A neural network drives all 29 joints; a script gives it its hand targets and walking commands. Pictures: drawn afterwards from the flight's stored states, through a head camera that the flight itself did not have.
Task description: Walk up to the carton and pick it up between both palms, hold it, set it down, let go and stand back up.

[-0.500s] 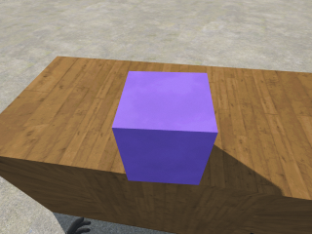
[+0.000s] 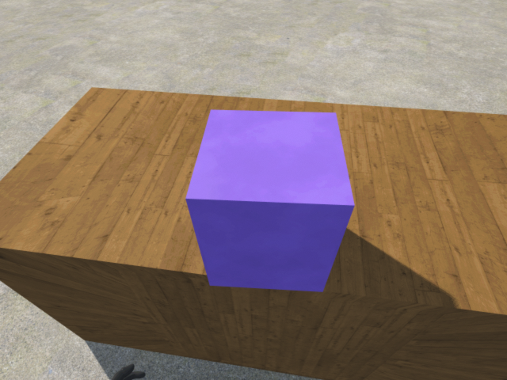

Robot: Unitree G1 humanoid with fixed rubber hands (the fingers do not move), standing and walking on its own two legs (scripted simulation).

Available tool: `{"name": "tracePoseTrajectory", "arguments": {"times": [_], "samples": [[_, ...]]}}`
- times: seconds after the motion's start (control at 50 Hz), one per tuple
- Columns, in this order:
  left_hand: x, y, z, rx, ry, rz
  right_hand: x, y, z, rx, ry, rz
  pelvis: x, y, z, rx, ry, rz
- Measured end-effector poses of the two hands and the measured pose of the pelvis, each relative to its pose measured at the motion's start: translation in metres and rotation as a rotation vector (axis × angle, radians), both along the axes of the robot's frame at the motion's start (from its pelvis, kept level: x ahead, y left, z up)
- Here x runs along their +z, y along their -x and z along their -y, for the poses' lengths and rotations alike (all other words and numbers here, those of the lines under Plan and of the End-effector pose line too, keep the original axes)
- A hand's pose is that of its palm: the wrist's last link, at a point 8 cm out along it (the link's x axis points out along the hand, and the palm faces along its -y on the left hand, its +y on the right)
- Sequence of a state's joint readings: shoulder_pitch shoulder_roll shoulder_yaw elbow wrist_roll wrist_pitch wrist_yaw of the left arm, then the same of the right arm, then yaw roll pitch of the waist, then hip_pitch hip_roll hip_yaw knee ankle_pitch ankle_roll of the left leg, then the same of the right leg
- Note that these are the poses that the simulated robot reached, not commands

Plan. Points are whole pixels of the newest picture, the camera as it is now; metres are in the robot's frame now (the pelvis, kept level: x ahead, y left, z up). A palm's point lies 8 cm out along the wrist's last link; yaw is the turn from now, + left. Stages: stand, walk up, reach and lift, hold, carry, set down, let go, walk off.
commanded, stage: stand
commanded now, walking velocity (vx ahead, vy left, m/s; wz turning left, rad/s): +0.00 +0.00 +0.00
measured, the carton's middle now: (268, 204) +0.40 +0.00 +0.06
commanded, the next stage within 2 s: none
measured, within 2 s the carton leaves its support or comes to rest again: neither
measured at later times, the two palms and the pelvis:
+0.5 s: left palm out of the picture +0.08 +0.26 -0.11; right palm out of the picture +0.06 -0.25 -0.11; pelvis +0.00 +0.01 +0.00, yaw +0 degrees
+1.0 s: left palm out of the picture +0.09 +0.26 -0.11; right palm out of the picture +0.07 -0.24 -0.11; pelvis +0.01 +0.01 +0.00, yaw -1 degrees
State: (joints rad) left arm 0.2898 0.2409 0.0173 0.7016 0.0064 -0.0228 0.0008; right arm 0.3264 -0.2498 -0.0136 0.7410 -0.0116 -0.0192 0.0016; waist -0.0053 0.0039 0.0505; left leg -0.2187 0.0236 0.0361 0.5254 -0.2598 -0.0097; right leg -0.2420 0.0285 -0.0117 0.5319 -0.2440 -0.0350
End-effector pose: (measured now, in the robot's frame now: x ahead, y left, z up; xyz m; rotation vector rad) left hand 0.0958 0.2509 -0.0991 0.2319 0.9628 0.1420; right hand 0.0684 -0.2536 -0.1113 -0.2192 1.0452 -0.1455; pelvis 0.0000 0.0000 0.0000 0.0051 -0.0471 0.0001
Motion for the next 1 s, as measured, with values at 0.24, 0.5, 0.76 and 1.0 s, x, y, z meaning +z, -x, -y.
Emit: {"name": "tracePoseTrajectory", "arguments": {"times": [0.24, 0.5, 0.76, 1.0], "samples": [[-0.004, 0.01, -0.002, 0.006, 0.002, -0.03, -0.001, 0.005, -0.001, -0.004, 0.005, -0.012, 0.0, 0.002, -0.002, -0.002, 0.0, -0.003], [-0.006, 0.011, -0.004, 0.007, 0.004, -0.044, -0.002, 0.007, -0.004, -0.011, 0.004, -0.028, 0.0, -0.001, -0.005, -0.006, 0.002, -0.008], [-0.011, 0.01, -0.008, 0.005, 0.007, -0.082, -0.002, 0.006, -0.007, -0.018, 0.011, -0.055, 0.001, -0.006, -0.009, -0.009, 0.002, -0.018], [-0.013, 0.003, -0.01, 0.003, 0.005, -0.1, -0.002, -0.007, -0.011, -0.018, 0.01, -0.049, 0.002, -0.014, -0.013, -0.017, 0.001, -0.021]]}}
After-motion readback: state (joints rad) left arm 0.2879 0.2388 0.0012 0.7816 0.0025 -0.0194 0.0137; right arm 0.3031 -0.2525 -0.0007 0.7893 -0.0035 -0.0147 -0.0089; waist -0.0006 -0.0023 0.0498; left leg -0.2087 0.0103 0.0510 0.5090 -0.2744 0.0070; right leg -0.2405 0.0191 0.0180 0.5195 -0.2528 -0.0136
